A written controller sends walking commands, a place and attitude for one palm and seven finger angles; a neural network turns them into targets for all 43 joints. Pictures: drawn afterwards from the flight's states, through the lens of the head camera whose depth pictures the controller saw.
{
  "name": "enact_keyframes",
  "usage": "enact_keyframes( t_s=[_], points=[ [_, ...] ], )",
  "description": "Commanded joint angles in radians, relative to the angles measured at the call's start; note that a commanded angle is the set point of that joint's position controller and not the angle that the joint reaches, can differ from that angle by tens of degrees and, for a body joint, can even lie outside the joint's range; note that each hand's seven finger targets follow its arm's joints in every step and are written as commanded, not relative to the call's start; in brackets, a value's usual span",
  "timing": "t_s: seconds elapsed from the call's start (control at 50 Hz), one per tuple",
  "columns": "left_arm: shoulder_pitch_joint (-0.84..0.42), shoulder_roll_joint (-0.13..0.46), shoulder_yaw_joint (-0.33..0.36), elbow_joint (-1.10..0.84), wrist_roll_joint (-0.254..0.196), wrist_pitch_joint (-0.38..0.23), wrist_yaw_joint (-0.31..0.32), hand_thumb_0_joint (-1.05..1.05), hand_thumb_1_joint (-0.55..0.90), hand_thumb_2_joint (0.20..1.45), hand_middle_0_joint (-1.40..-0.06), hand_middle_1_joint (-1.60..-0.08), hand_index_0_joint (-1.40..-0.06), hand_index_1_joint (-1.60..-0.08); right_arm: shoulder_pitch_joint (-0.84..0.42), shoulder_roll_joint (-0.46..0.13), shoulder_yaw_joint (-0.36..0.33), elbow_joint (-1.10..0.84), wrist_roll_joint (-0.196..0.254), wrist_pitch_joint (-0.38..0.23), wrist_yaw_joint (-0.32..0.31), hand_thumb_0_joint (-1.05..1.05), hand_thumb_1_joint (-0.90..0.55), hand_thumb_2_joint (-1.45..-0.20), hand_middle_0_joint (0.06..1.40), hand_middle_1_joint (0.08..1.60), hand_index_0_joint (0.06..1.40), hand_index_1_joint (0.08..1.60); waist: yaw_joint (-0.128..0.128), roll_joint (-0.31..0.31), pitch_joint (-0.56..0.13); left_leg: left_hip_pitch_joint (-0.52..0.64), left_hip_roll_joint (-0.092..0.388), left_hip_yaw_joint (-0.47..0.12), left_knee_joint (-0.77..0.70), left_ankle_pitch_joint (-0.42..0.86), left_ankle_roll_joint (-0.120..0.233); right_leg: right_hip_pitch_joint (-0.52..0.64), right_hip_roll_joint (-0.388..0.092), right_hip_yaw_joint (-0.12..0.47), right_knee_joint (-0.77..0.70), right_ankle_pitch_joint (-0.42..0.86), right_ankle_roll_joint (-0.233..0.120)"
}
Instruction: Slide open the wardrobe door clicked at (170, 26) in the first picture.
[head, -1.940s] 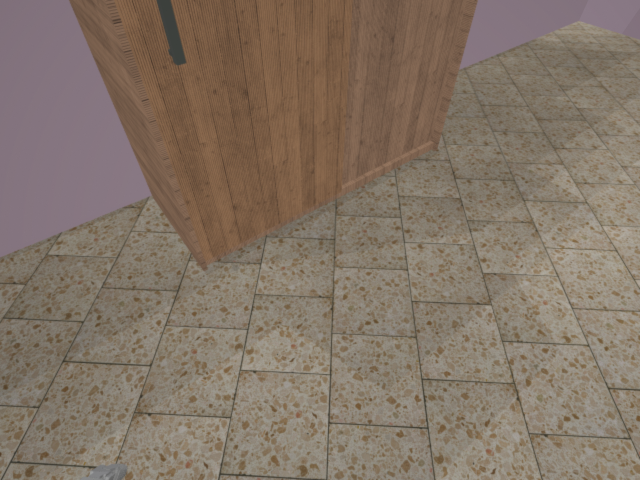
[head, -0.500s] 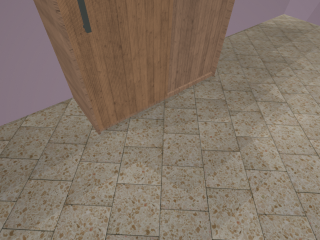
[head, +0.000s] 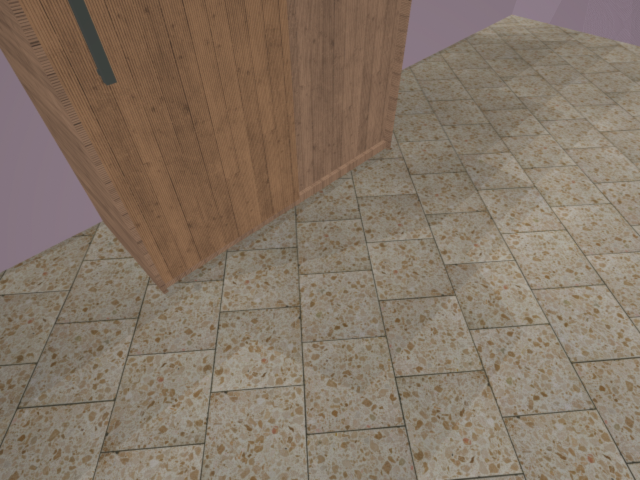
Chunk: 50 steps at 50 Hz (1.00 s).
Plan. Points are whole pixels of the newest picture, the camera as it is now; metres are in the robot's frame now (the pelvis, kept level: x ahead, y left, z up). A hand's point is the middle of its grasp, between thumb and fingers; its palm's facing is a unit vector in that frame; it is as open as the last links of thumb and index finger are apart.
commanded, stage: walk to a spot facing it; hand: left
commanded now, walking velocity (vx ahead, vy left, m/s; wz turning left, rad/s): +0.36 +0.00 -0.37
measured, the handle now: (74, 4) +0.92 +0.59 +0.22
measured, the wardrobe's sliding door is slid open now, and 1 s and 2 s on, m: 0.00 0.00 0.00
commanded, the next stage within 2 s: turn to face it in 1.02 s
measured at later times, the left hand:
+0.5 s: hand out of the picture +0.10 +0.20 -0.18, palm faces -0.02 -0.99 -0.15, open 7.4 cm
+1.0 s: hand (302, 250) +0.59 +0.09 -0.15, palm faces -0.46 -0.87 -0.20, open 7.4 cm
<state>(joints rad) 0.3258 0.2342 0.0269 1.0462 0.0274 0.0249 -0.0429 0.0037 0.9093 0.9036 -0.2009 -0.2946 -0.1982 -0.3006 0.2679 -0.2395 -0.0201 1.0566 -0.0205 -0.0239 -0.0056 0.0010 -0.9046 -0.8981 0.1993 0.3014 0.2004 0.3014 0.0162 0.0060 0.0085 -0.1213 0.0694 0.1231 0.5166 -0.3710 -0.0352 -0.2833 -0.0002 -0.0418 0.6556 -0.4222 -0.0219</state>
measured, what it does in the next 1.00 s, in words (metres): walks ahead, turning right: left foot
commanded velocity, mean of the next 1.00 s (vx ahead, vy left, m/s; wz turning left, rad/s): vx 0.34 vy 0.00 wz -0.40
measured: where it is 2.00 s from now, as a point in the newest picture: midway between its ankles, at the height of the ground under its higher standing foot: (376, 380)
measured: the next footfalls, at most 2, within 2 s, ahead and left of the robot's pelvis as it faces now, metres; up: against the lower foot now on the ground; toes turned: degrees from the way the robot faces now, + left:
left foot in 0.48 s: +0.34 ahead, +0.12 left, +0.00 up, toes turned -1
right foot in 1.02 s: +0.48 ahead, -0.19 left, +0.00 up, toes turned -33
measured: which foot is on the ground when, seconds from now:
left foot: down 0.00-0.02, up 0.04-0.46, down 0.48-1.00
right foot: down 0.00-0.48, up 0.50-1.00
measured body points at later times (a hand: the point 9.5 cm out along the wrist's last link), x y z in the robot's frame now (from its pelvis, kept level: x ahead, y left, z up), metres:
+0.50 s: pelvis +0.19 +0.03 -0.01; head +0.21 +0.04 +0.44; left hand +0.11 +0.25 -0.17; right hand +0.30 -0.20 -0.14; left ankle +0.30 +0.12 -0.73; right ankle +0.01 -0.08 -0.72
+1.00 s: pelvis +0.38 -0.02 +0.00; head +0.41 -0.05 +0.45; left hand +0.61 +0.13 -0.13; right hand +0.20 -0.19 -0.15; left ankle +0.30 +0.12 -0.73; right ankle +0.45 -0.17 -0.71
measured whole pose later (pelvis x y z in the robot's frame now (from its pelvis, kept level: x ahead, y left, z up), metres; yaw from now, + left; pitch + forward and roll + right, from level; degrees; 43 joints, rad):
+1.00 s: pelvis +0.38 -0.02 +0.00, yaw -24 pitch +0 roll +0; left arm 0.07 0.20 0.07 0.92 0.04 0.02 -0.05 0.00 0.91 0.90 -0.20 -0.29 -0.19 -0.30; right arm 0.46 -0.17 -0.04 1.08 -0.03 -0.06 -0.02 0.00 -0.91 -0.90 0.20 0.30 0.20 0.30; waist -0.07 0.01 0.08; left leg 0.04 0.12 0.37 0.44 -0.43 -0.05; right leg -0.49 -0.07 -0.13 0.65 -0.23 -0.04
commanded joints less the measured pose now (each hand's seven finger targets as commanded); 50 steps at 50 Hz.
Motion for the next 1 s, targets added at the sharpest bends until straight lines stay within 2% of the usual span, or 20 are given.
enact_keyframes(
  t_s=[0.0, 0.02, 0.04, 0.08, 0.16, 0.28, 0.36, 0.38, 0.42, 0.44, 0.46, 0.48, 0.52, 0.6, 0.68, 0.78, 0.84, 0.92, 0.94, 0.98],
  points=[
    [0.288, 0.239, 0.078, 0.001, 0.006, -0.074, 0.031, 0.0, 0.9, 0.9, -0.2, -0.3, -0.2, -0.3, -0.094, -0.067, -0.024, -0.119, 0.011, -0.027, 0.003, 0.0, -0.9, -0.9, 0.2, 0.3, 0.2, 0.3, 0.131, -0.427, 0.011, -0.581, -0.037, 0.072, 0.543, -0.201, 0.016, 0.412, -0.346, 0.585, -0.423, 0.077, -0.149],
    [0.338, 0.217, 0.067, 0.01, -0.017, -0.079, 0.049, 0.0, 0.9, 0.9, -0.2, -0.3, -0.2, -0.3, -0.168, -0.121, -0.031, -0.146, 0.002, -0.035, 0.002, 0.0, -0.9, -0.9, 0.2, 0.3, 0.2, 0.3, 0.142, -0.27, 0.035, -0.623, 0.0, -0.081, 0.626, -0.182, 0.034, 0.368, -0.371, 0.68, -0.456, 0.158, -0.196],
    [0.296, 0.187, 0.062, 0.011, -0.012, -0.081, 0.055, 0.0, 0.9, 0.9, -0.2, -0.3, -0.2, -0.3, -0.207, -0.093, -0.037, -0.142, 0.004, -0.039, 0.004, 0.0, -0.9, -0.9, 0.2, 0.3, 0.2, 0.3, 0.115, -0.144, 0.076, -0.653, 0.028, -0.099, 0.691, -0.12, 0.033, 0.332, -0.366, 0.653, -0.438, 0.197, -0.228],
    [0.21, 0.119, 0.041, -0.012, -0.004, -0.088, 0.059, 0.0, 0.9, 0.9, -0.2, -0.3, -0.2, -0.3, -0.169, -0.065, -0.037, -0.117, -0.004, -0.035, 0.009, 0.0, -0.9, -0.9, 0.2, 0.3, 0.2, 0.3, 0.053, -0.057, 0.116, -0.619, 0.065, -0.11, 0.675, -0.002, 0.016, 0.238, -0.315, 0.497, -0.429, 0.255, -0.219],
    [0.187, 0.076, 0.035, -0.007, -0.003, -0.104, 0.062, 0.0, 0.9, 0.9, -0.2, -0.3, -0.2, -0.3, -0.098, -0.016, -0.044, -0.093, -0.003, -0.011, 0.021, 0.0, -0.9, -0.9, 0.2, 0.3, 0.2, 0.3, -0.002, -0.09, 0.091, -0.557, 0.061, -0.072, 0.583, 0.13, -0.012, 0.173, -0.224, 0.311, -0.454, 0.353, -0.174],
    [0.233, 0.048, 0.033, 0.034, -0.002, -0.111, 0.072, 0.0, 0.9, 0.9, -0.2, -0.3, -0.2, -0.3, -0.215, 0.019, -0.045, -0.148, 0.003, -0.019, 0.034, 0.0, -0.9, -0.9, 0.2, 0.3, 0.2, 0.3, 0.026, -0.105, 0.118, -0.568, 0.049, -0.042, 0.386, 0.211, -0.007, 0.219, -0.199, 0.264, -0.457, 0.446, -0.159],
    [0.216, 0.063, 0.042, 0.044, 0.003, -0.102, 0.076, 0.0, 0.9, 0.9, -0.2, -0.3, -0.2, -0.3, -0.246, 0.029, -0.045, -0.168, 0.009, -0.032, 0.037, 0.0, -0.9, -0.9, 0.2, 0.3, 0.2, 0.3, 0.029, -0.143, 0.124, -0.408, 0.014, -0.022, 0.201, 0.174, 0.023, 0.209, -0.197, 0.244, -0.415, 0.542, -0.135],
    [0.21, 0.069, 0.045, 0.041, 0.002, -0.102, 0.076, 0.0, 0.9, 0.9, -0.2, -0.3, -0.2, -0.3, -0.221, 0.02, -0.047, -0.16, 0.008, -0.036, 0.033, 0.0, -0.9, -0.9, 0.2, 0.3, 0.2, 0.3, 0.015, -0.137, 0.12, -0.332, -0.008, -0.004, 0.159, 0.161, 0.033, 0.194, -0.191, 0.236, -0.371, 0.617, -0.131],
    [0.18, 0.072, 0.051, 0.035, -0.005, -0.102, 0.074, 0.0, 0.9, 0.9, -0.2, -0.3, -0.2, -0.3, 0.002, -0.018, -0.059, -0.09, 0.0, -0.047, 0.01, 0.0, -0.9, -0.9, 0.2, 0.3, 0.2, 0.3, -0.084, -0.096, 0.014, -0.025, -0.046, -0.002, 0.031, 0.211, 0.057, 0.131, -0.133, 0.189, -0.112, 0.761, -0.098],
    [0.193, 0.041, 0.053, 0.028, -0.01, -0.101, 0.068, 0.0, 0.9, 0.9, -0.2, -0.3, -0.2, -0.3, 0.166, -0.093, -0.077, -0.046, -0.006, -0.05, -0.003, 0.0, -0.9, -0.9, 0.2, 0.3, 0.2, 0.3, -0.137, 0.008, -0.099, 0.226, 0.059, -0.115, 0.012, 0.194, 0.083, 0.0, -0.08, 0.162, 0.11, 0.576, -0.072],
    [0.244, -0.018, 0.051, 0.007, -0.024, -0.095, 0.054, 0.0, 0.9, 0.9, -0.2, -0.3, -0.2, -0.3, 0.268, -0.204, -0.1, -0.025, -0.02, -0.054, -0.009, 0.0, -0.9, -0.9, 0.2, 0.3, 0.2, 0.3, -0.136, 0.285, -0.193, 0.374, 0.365, -0.521, -0.121, 0.111, 0.189, -0.224, 0.057, 0.032, 0.473, 0.015, -0.029],
    [0.164, -0.018, 0.045, -0.034, -0.015, -0.103, 0.053, 0.0, 0.9, 0.9, -0.2, -0.3, -0.2, -0.3, 0.269, -0.199, -0.091, -0.031, -0.005, -0.043, -0.009, 0.0, -0.9, -0.9, 0.2, 0.3, 0.2, 0.3, -0.129, 0.208, -0.126, 0.256, 0.436, -0.66, -0.265, 0.006, 0.239, -0.292, 0.049, 0.074, 0.63, -0.118, -0.041],
    [0.079, -0.014, 0.049, -0.039, -0.004, -0.085, 0.043, 0.0, 0.9, 0.9, -0.2, -0.3, -0.2, -0.3, 0.089, -0.079, -0.064, -0.063, -0.002, -0.05, -0.014, 0.0, -0.9, -0.9, 0.2, 0.3, 0.2, 0.3, -0.065, 0.155, 0.023, 0.019, 0.378, -0.523, -0.345, -0.194, 0.197, -0.365, -0.063, 0.091, 0.727, 0.037, -0.035],
    [0.092, -0.058, 0.053, -0.037, 0.012, -0.032, 0.018, 0.0, 0.9, 0.9, -0.2, -0.3, -0.2, -0.3, 0.015, -0.004, -0.044, -0.067, -0.004, -0.072, -0.017, 0.0, -0.9, -0.9, 0.2, 0.3, 0.2, 0.3, 0.021, 0.093, 0.084, -0.22, 0.264, -0.176, -0.363, -0.024, 0.149, -0.264, -0.115, 0.052, 0.6, 0.153, -0.004],
    [0.005, -0.048, 0.064, -0.088, 0.014, -0.016, 0.006, 0.0, 0.9, 0.9, -0.2, -0.3, -0.2, -0.3, 0.055, -0.024, -0.055, -0.064, -0.002, -0.083, -0.018, 0.0, -0.9, -0.9, 0.2, 0.3, 0.2, 0.3, 0.015, 0.077, 0.078, -0.119, 0.258, -0.084, -0.385, 0.092, 0.169, -0.359, -0.137, 0.037, 0.476, 0.261, 0.027],
    [-0.2, -0.034, 0.055, -0.158, 0.014, -0.017, -0.006, 0.0, 0.9, 0.9, -0.2, -0.3, -0.2, -0.3, 0.158, -0.051, -0.054, -0.036, -0.002, -0.079, -0.017, 0.0, -0.9, -0.9, 0.2, 0.3, 0.2, 0.3, -0.045, 0.065, 0.102, 0.058, 0.265, 0.004, -0.355, 0.262, 0.168, -0.416, -0.137, -0.022, 0.227, 0.298, 0.043],
    [-0.303, -0.028, 0.05, -0.192, 0.009, -0.02, -0.007, 0.0, 0.9, 0.9, -0.2, -0.3, -0.2, -0.3, 0.204, -0.056, -0.053, -0.021, -0.009, -0.069, -0.015, 0.0, -0.9, -0.9, 0.2, 0.3, 0.2, 0.3, -0.078, 0.074, 0.127, 0.099, 0.287, 0.038, -0.323, 0.351, 0.163, -0.388, -0.12, -0.05, 0.124, 0.263, 0.029],
    [-0.316, -0.014, 0.05, -0.208, 0.005, -0.031, -0.009, 0.0, 0.9, 0.9, -0.2, -0.3, -0.2, -0.3, 0.207, -0.089, -0.055, -0.022, -0.015, -0.057, -0.014, 0.0, -0.9, -0.9, 0.2, 0.3, 0.2, 0.3, -0.066, 0.106, 0.102, 0.157, 0.295, 0.121, -0.204, 0.586, 0.136, -0.274, -0.062, -0.101, 0.011, 0.184, -0.012],
    [-0.271, 0.004, 0.052, -0.198, 0.006, -0.038, -0.006, 0.0, 0.9, 0.9, -0.2, -0.3, -0.2, -0.3, 0.206, -0.097, -0.059, -0.026, -0.013, -0.054, -0.013, 0.0, -0.9, -0.9, 0.2, 0.3, 0.2, 0.3, -0.043, 0.084, 0.062, 0.156, 0.296, 0.138, -0.102, 0.733, 0.127, -0.18, -0.032, -0.121, -0.025, 0.148, -0.03],
    [0.007, 0.08, 0.075, -0.113, 0.012, -0.059, 0.003, 0.0, 0.9, 0.9, -0.2, -0.3, -0.2, -0.3, 0.166, -0.114, -0.057, -0.049, 0.001, -0.05, -0.005, 0.0, -0.9, -0.9, 0.2, 0.3, 0.2, 0.3, 0.094, 0.038, -0.103, -0.023, 0.237, 0.203, 0.305, 0.784, 0.059, 0.271, -0.002, -0.123, -0.129, 0.254, -0.072]
  ],
)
